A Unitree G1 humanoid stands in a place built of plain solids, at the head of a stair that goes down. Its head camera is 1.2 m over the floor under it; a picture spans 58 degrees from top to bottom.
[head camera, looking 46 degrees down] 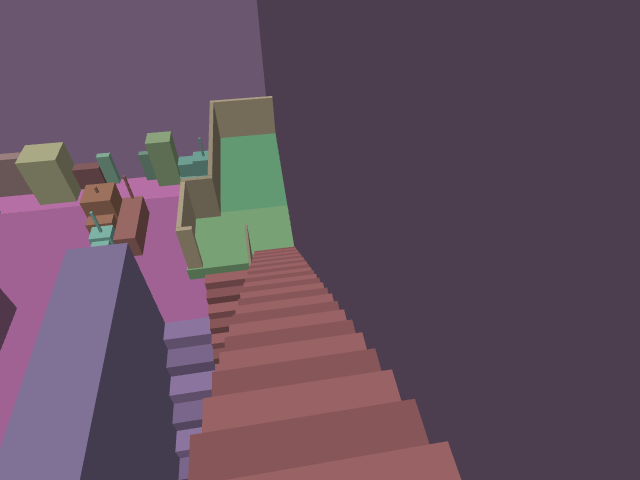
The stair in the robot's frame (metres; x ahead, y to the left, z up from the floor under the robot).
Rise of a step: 0.21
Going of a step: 0.23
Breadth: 0.85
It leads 9 degrees to the left of straight ahead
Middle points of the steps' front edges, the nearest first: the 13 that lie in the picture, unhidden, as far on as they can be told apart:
0.42 0.02 -0.21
0.65 0.05 -0.41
0.88 0.09 -0.62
1.10 0.13 -0.83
1.33 0.16 -1.04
1.56 0.20 -1.24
1.79 0.24 -1.45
2.02 0.27 -1.66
2.24 0.31 -1.87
2.47 0.35 -2.07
2.70 0.39 -2.28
2.93 0.42 -2.49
3.15 0.46 -2.70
